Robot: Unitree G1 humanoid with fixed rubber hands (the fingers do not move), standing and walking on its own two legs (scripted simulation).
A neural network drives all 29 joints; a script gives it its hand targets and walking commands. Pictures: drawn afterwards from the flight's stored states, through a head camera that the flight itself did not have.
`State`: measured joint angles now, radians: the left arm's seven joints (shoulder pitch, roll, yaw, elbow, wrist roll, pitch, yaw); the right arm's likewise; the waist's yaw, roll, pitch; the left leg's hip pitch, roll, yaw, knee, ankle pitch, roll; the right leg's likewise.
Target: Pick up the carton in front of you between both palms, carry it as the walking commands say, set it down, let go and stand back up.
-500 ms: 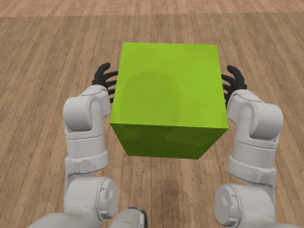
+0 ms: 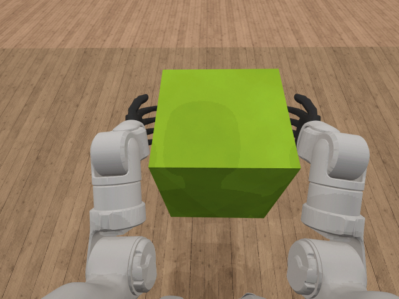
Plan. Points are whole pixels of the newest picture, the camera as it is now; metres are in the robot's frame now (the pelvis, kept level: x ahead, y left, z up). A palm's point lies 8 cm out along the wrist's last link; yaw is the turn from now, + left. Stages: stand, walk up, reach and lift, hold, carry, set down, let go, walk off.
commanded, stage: carry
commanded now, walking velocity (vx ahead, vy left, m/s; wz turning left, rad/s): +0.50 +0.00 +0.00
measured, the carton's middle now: (218, 151) +0.37 +0.02 +0.09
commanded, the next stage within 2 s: none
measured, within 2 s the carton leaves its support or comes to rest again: neither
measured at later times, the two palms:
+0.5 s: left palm (171, 34) +0.66 +0.15 +0.18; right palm (293, 44) +0.63 -0.15 +0.18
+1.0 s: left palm out of the picture +0.93 +0.17 +0.23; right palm out of the picture +0.95 -0.13 +0.23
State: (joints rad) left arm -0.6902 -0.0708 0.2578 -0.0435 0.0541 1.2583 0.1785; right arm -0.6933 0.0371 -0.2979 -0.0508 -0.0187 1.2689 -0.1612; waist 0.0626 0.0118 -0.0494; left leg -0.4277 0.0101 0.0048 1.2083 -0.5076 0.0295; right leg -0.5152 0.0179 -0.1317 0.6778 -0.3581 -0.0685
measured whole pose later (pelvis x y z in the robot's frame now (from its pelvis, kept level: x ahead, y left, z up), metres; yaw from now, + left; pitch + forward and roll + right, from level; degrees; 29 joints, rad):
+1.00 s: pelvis +0.58 -0.01 +0.08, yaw +0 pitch +5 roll +0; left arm -0.68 -0.06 0.27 -0.05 0.00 1.22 0.18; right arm -0.68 0.09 -0.32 -0.11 -0.08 1.24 -0.14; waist 0.09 0.01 -0.03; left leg -0.76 0.04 0.04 1.11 -0.38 0.04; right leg -0.29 0.01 -0.10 0.50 -0.41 -0.05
